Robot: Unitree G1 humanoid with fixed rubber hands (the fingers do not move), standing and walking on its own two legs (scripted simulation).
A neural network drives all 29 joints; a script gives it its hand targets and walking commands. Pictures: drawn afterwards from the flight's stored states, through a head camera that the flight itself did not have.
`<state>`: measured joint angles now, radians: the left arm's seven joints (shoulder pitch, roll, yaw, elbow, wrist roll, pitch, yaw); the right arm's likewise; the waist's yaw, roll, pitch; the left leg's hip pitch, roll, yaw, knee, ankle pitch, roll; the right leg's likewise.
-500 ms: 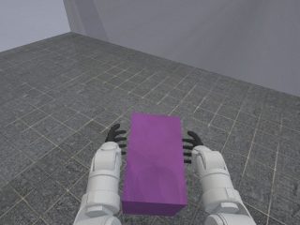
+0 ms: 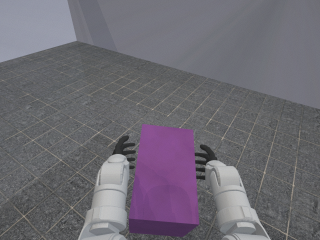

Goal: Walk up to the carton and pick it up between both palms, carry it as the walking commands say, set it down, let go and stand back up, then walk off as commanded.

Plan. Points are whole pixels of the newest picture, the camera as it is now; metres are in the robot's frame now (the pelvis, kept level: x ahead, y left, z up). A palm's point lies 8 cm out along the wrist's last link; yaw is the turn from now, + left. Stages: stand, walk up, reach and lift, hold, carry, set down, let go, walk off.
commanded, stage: hold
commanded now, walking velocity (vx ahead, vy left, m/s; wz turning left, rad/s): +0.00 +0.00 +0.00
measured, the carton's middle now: (162, 179) +0.33 +0.01 -0.03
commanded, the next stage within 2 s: carry in 0.92 s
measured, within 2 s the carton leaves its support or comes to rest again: neither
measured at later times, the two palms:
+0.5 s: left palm (118, 162) +0.31 +0.13 +0.07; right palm (211, 169) +0.30 -0.12 +0.05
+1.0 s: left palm (119, 160) +0.31 +0.12 +0.07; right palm (211, 167) +0.30 -0.12 +0.06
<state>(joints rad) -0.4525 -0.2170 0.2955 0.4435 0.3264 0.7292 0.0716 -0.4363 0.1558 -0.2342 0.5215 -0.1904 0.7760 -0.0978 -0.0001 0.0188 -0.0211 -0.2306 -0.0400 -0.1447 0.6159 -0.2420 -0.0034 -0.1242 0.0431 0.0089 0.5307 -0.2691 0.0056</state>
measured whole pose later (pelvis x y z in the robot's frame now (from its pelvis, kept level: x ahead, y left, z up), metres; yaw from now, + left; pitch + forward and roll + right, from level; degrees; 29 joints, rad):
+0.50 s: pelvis +0.00 +0.00 +0.00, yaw +0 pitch -8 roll -2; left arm -0.44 -0.21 0.29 0.43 0.32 0.73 0.07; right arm -0.43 0.16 -0.22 0.51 -0.19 0.78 -0.09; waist 0.00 0.02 -0.02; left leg -0.23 -0.04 -0.14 0.62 -0.24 0.00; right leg -0.12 0.04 0.01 0.53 -0.27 0.01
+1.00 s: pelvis +0.00 +0.00 +0.00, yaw -1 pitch -6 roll -2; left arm -0.44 -0.21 0.28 0.35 0.31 0.77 0.09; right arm -0.43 0.16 -0.16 0.44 -0.19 0.82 -0.09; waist 0.00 0.02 -0.02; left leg -0.27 -0.04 -0.13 0.60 -0.25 0.00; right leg -0.20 0.04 0.01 0.62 -0.45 0.00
